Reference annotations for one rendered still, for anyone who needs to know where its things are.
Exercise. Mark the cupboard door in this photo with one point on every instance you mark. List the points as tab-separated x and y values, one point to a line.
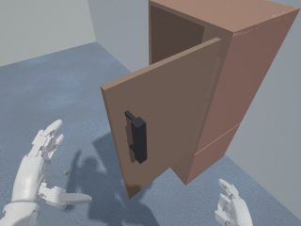
168	96

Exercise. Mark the robot left forearm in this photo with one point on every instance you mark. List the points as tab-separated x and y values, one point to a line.
20	213

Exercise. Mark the left robot hand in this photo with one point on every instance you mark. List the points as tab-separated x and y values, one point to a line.
28	185

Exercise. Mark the right robot hand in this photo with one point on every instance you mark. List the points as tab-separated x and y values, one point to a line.
238	214

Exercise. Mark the handle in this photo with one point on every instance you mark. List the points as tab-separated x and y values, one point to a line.
139	134

